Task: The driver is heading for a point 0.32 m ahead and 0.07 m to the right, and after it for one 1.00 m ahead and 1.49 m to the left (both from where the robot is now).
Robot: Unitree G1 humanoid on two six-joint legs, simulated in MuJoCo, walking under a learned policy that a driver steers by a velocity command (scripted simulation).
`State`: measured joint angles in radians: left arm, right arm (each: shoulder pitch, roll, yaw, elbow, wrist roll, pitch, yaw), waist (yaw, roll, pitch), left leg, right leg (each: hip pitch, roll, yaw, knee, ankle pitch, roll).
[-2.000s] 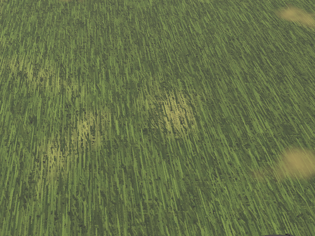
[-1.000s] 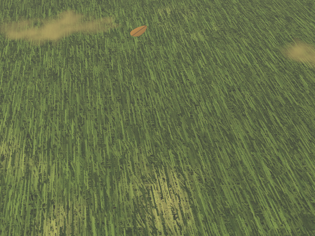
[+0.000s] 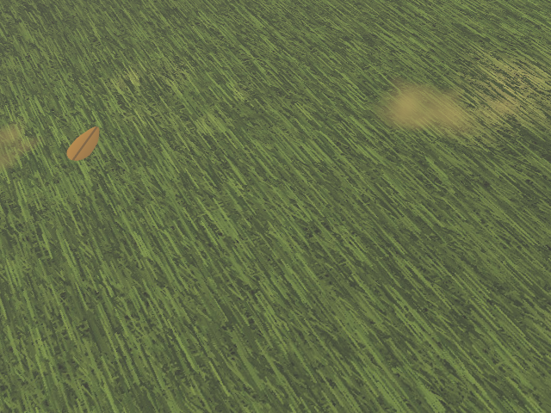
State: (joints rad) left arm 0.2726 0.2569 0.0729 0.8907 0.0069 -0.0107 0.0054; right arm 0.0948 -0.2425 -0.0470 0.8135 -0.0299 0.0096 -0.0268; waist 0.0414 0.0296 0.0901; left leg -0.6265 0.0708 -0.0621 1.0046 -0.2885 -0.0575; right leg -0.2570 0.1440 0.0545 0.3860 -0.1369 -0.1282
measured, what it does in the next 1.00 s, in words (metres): steps on the spot, turning right: left foot, then right foot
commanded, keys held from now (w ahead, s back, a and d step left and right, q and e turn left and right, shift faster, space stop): e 0.82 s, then no key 0.16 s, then w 0.02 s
